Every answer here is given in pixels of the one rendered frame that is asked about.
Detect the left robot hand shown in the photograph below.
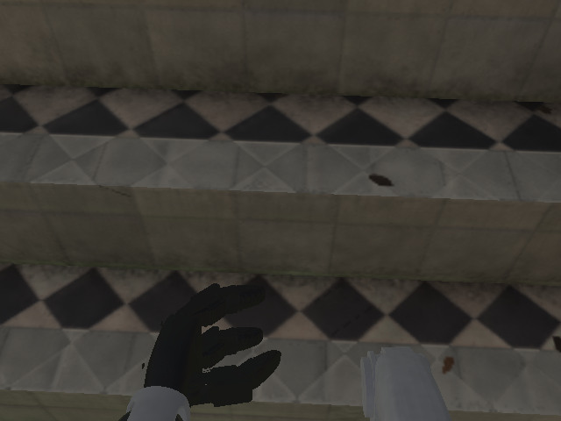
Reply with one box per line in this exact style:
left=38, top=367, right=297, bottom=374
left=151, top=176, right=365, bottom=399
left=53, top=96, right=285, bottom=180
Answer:
left=142, top=283, right=281, bottom=408

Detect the left robot forearm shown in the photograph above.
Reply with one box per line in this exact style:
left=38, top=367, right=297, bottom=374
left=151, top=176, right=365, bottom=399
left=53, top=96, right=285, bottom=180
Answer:
left=118, top=386, right=190, bottom=421

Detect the right robot thigh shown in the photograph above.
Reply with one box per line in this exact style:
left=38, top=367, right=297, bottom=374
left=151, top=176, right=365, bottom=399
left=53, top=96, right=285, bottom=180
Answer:
left=360, top=346, right=452, bottom=421

